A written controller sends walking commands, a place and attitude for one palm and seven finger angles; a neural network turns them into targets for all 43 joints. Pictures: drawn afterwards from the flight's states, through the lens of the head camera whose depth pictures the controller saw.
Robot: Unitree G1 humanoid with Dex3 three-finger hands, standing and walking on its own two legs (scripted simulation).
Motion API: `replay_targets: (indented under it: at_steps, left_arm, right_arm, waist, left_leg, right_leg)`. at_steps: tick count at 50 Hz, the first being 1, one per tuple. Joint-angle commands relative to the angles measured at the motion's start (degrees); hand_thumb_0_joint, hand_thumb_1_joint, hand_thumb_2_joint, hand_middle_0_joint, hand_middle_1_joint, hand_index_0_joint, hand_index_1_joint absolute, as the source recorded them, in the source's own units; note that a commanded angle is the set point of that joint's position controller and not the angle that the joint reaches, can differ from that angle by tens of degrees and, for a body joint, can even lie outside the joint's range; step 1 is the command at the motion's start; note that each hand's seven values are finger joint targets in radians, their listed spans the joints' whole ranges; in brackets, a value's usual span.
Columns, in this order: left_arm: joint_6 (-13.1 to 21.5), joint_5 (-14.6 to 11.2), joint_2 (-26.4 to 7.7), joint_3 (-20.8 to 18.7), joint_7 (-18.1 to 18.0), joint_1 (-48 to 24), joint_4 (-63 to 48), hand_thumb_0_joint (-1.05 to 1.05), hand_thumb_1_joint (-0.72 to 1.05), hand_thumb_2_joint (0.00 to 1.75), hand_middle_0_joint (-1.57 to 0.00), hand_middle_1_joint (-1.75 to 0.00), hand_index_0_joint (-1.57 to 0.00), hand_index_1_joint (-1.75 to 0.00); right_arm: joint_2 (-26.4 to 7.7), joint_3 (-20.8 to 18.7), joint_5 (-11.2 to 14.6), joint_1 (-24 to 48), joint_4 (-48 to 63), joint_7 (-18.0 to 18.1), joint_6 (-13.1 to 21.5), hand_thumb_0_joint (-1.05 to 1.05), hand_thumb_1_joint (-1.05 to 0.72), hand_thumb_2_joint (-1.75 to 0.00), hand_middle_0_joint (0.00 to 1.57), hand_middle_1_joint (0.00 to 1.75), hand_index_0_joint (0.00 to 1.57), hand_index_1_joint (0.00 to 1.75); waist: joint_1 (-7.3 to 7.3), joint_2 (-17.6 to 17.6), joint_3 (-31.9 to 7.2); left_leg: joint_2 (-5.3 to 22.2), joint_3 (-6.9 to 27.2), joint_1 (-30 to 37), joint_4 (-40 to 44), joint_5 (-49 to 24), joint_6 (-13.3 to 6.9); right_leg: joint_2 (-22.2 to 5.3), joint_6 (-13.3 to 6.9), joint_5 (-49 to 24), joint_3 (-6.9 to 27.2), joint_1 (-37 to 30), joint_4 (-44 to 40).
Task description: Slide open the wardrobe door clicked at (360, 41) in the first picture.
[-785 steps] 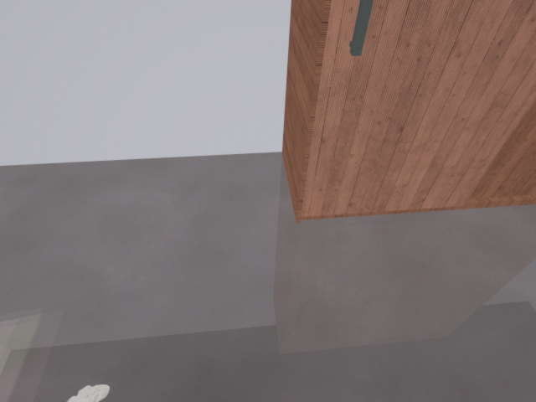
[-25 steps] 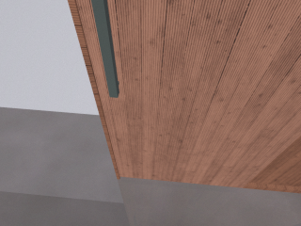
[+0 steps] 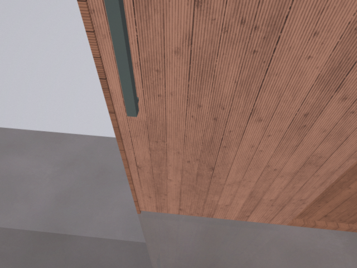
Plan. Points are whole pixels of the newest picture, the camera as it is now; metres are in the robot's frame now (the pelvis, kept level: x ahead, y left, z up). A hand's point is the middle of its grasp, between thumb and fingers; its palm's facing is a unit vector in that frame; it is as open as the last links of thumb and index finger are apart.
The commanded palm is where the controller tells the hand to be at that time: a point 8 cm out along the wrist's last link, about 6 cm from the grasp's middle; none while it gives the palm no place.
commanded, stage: look again from close up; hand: left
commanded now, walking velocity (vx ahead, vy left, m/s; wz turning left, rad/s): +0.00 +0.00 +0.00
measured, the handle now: (127, 59) +0.50 +0.16 +0.22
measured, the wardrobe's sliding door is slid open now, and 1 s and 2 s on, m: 0.00 0.00 0.00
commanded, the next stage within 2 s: raise the hand with hooked fingers in 0.22 s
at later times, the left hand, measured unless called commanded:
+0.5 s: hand (94, 248) +0.17 +0.19 -0.03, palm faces +0.26 -0.95 -0.14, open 7.5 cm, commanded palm +0.11 +0.23 -0.04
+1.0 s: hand (83, 222) +0.19 +0.20 +0.06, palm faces -0.02 -0.99 -0.13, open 10.2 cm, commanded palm +0.15 +0.27 +0.06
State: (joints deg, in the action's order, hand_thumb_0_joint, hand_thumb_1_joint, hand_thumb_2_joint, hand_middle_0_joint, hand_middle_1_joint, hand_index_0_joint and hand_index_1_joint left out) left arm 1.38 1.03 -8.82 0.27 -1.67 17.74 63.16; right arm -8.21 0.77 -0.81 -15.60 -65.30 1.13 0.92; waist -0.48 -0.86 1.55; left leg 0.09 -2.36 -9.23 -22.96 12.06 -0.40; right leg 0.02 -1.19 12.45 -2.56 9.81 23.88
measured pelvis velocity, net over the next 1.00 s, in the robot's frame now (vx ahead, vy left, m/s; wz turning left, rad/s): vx -0.01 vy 0.00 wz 0.06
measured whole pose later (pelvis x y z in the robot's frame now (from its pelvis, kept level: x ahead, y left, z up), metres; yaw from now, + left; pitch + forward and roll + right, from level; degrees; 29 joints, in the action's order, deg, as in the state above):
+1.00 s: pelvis -0.01 +0.00 -0.04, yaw +3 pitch +4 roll -2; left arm 20.9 -16.2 -15.8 -10.3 20.5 20.4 -7.1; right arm -13.1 3.2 2.4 -10.9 -33.7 3.8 14.7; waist -2.9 2.7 -2.6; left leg 0.9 2.3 -29.6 -50.0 23.9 0.0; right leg 0.1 -1.9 23.4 -7.1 26.6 46.4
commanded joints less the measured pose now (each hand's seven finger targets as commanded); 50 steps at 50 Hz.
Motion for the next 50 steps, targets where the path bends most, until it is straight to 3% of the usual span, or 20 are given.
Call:
replay_targets:
  at_steps: [1,15,16,17,18,19,20,21,22,24,25,28,31,33,35,39,40,43,46,50]
  left_arm:
    - [0.9,-0.1,-6.0,-1.2,-0.5,4.1,-1.6,0.00,0.90,0.90,-0.20,-0.30,-0.20,-0.30]
    - [0.8,-0.1,-6.0,-1.3,-0.4,4.1,-1.4,0.00,0.90,0.90,-0.20,-0.30,-0.20,-0.30]
    - [1.6,0.3,-6.1,-0.6,-2.6,7.7,0.7,0.00,0.90,0.90,-0.20,-0.30,-0.20,-0.30]
    - [14.1,-13.7,-18.8,-5.6,-1.1,-35.5,-88.5,0.00,0.88,0.89,-0.20,-0.32,-0.20,-0.32]
    - [10.9,-8.8,-16.6,-7.5,-4.2,-14.6,-75.4,0.00,0.85,0.88,-0.20,-0.33,-0.20,-0.33]
    - [8.7,-8.2,-6.5,-2.4,-6.1,-6.3,-60.2,0.00,0.83,0.87,-0.21,-0.34,-0.21,-0.34]
    - [3.5,-9.6,0.5,0.6,-6.1,6.2,-55.6,0.00,0.81,0.86,-0.21,-0.36,-0.21,-0.36]
    - [4.9,-12.3,0.8,3.5,-4.8,-2.4,-71.4,0.00,0.78,0.85,-0.21,-0.37,-0.21,-0.37]
    - [8.2,-12.5,-3.5,-0.4,-4.1,-3.2,-73.6,0.00,0.76,0.84,-0.21,-0.39,-0.21,-0.39]
    - [13.0,-12.1,-4.0,-2.4,-2.4,0.6,-67.5,0.00,0.71,0.82,-0.21,-0.42,-0.21,-0.42]
    - [15.1,-12.0,-3.2,-3.8,-0.1,4.0,-60.5,0.00,0.69,0.81,-0.22,-0.43,-0.22,-0.43]
    - [24.9,-14.8,-2.6,-7.8,10.6,19.2,-52.2,0.00,0.62,0.78,-0.22,-0.48,-0.22,-0.48]
    - [26.8,-16.0,-9.8,-14.9,21.5,24.4,-53.2,0.00,0.55,0.75,-0.22,-0.53,-0.22,-0.53]
    - [23.4,-16.5,-12.7,-17.2,22.5,21.1,-64.9,0.00,0.50,0.73,-0.23,-0.55,-0.23,-0.55]
    - [21.3,-18.9,-13.8,-19.0,20.6,14.9,-75.7,0.00,0.46,0.71,-0.23,-0.58,-0.23,-0.58]
    - [26.3,-18.3,-13.0,-17.2,14.2,2.2,-93.0,0.00,0.36,0.67,-0.24,-0.64,-0.24,-0.64]
    - [28.3,-17.7,-12.8,-15.0,13.9,-2.9,-95.2,0.00,0.34,0.66,-0.24,-0.66,-0.24,-0.66]
    - [31.2,-16.9,-10.3,-9.1,16.4,-4.8,-90.8,0.00,0.27,0.63,-0.25,-0.70,-0.25,-0.70]
    - [25.6,-17.4,-13.4,-9.4,21.9,-6.5,-82.6,0.00,0.20,0.60,-0.25,-0.75,-0.25,-0.75]
    - [10.8,-18.5,-21.2,-20.7,25.5,1.2,-70.3,0.00,0.11,0.56,-0.26,-0.81,-0.26,-0.81]
  right_arm:
    - [-5.6,-1.2,0.1,-3.5,1.6,0.6,0.9,0.00,-0.90,-0.90,0.20,0.30,0.20,0.30]
    - [-5.5,-1.2,0.1,-3.6,1.6,0.6,0.9,0.00,-0.90,-0.90,0.20,0.30,0.20,0.30]
    - [-6.8,-1.2,0.6,2.9,5.6,0.0,1.3,0.00,-0.90,-0.90,0.20,0.30,0.20,0.30]
    - [-17.4,-2.2,3.4,1.1,26.8,3.1,9.1,0.00,-0.90,-0.90,0.20,0.30,0.20,0.30]
    - [-11.3,-0.2,3.6,6.9,23.8,5.1,14.3,0.00,-0.90,-0.90,0.20,0.30,0.20,0.30]
    - [-11.4,-1.0,2.8,4.6,18.1,5.3,15.5,0.00,-0.90,-0.90,0.20,0.30,0.20,0.30]
    - [-9.5,-1.8,4.3,1.9,20.4,4.2,15.5,0.00,-0.90,-0.90,0.20,0.30,0.20,0.30]
    - [-11.0,-1.4,5.7,4.2,26.4,4.1,16.3,0.00,-0.90,-0.90,0.20,0.30,0.20,0.30]
    - [-12.6,-2.1,5.1,6.1,27.5,4.8,18.0,0.00,-0.90,-0.90,0.20,0.30,0.20,0.30]
    - [-13.0,-2.9,3.3,5.9,29.2,4.8,19.4,0.00,-0.90,-0.90,0.20,0.30,0.20,0.30]
    - [-13.0,-3.3,2.8,5.8,30.3,4.0,19.2,0.00,-0.90,-0.90,0.20,0.30,0.20,0.30]
    - [-12.9,-5.0,1.8,7.3,34.9,1.2,18.2,0.00,-0.90,-0.90,0.20,0.30,0.20,0.30]
    - [-14.1,-6.1,2.6,10.4,41.7,-1.1,16.3,0.00,-0.90,-0.90,0.20,0.30,0.20,0.30]
    - [-12.9,-5.6,3.2,11.7,45.3,-0.5,14.8,0.00,-0.90,-0.90,0.20,0.30,0.20,0.30]
    - [-12.2,-5.1,2.8,11.1,46.9,0.5,13.9,0.00,-0.90,-0.90,0.20,0.30,0.20,0.30]
    - [-10.7,-4.1,2.2,5.1,45.1,1.6,14.6,0.00,-0.90,-0.90,0.20,0.30,0.20,0.30]
    - [-11.2,-3.7,1.8,3.7,43.9,1.8,15.0,0.00,-0.90,-0.90,0.20,0.30,0.20,0.30]
    - [-12.3,-3.0,2.5,3.3,40.9,2.5,17.1,0.00,-0.90,-0.90,0.20,0.30,0.20,0.30]
    - [-13.8,-2.2,3.7,4.3,39.8,3.8,18.0,0.00,-0.90,-0.90,0.20,0.30,0.20,0.30]
    - [-13.7,-2.4,4.6,7.1,40.7,5.0,16.9,0.00,-0.90,-0.90,0.20,0.30,0.20,0.30]
  waist:
    - [0.13,0.9,2.6]
    - [0.01,0.3,3.1]
    - [-2.03,1.0,4.2]
    - [6.36,11.4,-24.6]
    - [0.53,17.5,-21.2]
    - [2.76,13.4,-15.5]
    - [2.27,8.5,-8.4]
    - [3.01,5.1,-2.0]
    - [2.91,1.7,-2.6]
    - [3.42,-8.5,3.0]
    - [1.98,-10.1,6.0]
    - [-2.05,-17.5,2.0]
    - [-4.37,-8.2,-5.6]
    - [-5.61,-0.8,-11.5]
    - [-4.82,5.5,-13.1]
    - [0.42,11.2,-15.0]
    - [2.51,8.4,-13.2]
    - [5.10,8.5,-9.9]
    - [5.32,5.5,-7.6]
    - [-0.69,0.0,-11.1]
  left_leg:
    - [5.4,4.9,-2.2,4.2,-3.4,-0.2]
    - [5.7,5.0,-2.2,4.6,-2.7,-0.1]
    - [5.3,2.1,-5.6,-7.5,-3.0,1.0]
    - [-0.7,1.9,9.7,0.2,-5.6,-1.1]
    - [0.2,-0.6,7.6,1.1,-5.3,-1.8]
    - [0.9,0.0,1.1,0.6,-0.7,-0.7]
    - [1.4,3.4,-4.3,1.7,4.5,-0.2]
    - [1.6,4.4,-6.0,1.9,8.5,-0.5]
    - [1.3,4.0,-5.6,0.0,10.4,-0.7]
    - [-0.1,3.8,-10.9,-4.5,11.2,-0.8]
    - [-0.8,3.5,-14.4,-6.9,11.2,-0.4]
    - [-1.5,1.7,-22.5,-14.4,8.3,0.6]
    - [-3.2,-0.4,-23.5,-18.9,1.8,0.4]
    - [-3.2,-1.6,-22.9,-19.0,-0.3,-0.2]
    - [-2.8,-1.2,-20.8,-18.9,0.0,-0.5]
    - [-0.8,1.8,-14.3,-20.2,-3.7,-1.2]
    - [-0.3,3.0,-14.2,-20.8,-3.1,-1.4]
    - [0.3,4.3,-13.6,-21.1,1.2,-1.6]
    - [0.3,5.4,-15.0,-19.2,5.3,-1.9]
    - [0.0,4.3,-15.8,-15.9,2.2,-1.8]
  right_leg:
    - [-6.9,-0.6,-2.1,6.2,1.7,-6.0]
    - [-6.7,-0.5,-1.3,6.2,2.0,-6.3]
    - [-9.8,0.5,-22.3,9.5,2.7,-4.8]
    - [-3.7,0.2,-11.1,4.9,-4.0,0.1]
    - [-0.9,-1.6,-2.9,1.8,-2.9,2.3]
    - [-0.7,-0.9,-0.5,-0.3,0.1,1.8]
    - [-1.2,-0.2,3.8,-1.7,3.9,1.9]
    - [-0.9,0.0,7.4,-1.6,6.8,2.0]
    - [-1.0,0.3,11.3,-1.5,8.4,1.5]
    - [-0.3,0.8,17.5,-1.5,15.6,1.8]
    - [-0.5,0.7,19.1,-1.2,18.2,2.6]
    - [-0.3,0.4,17.4,0.0,19.6,8.9]
    - [-1.8,-0.5,2.1,2.0,12.3,14.0]
    - [-2.3,-0.1,-1.8,3.1,10.1,15.3]
    - [-1.5,0.0,0.7,2.8,11.2,15.7]
    - [0.4,-0.3,-3.4,1.1,16.0,16.7]
    - [1.0,-0.2,-2.7,0.9,18.2,17.1]
    - [1.0,0.0,2.1,0.6,22.0,15.8]
    - [0.6,0.2,6.1,1.8,19.6,12.3]
    - [-0.9,0.7,4.9,3.4,10.9,8.9]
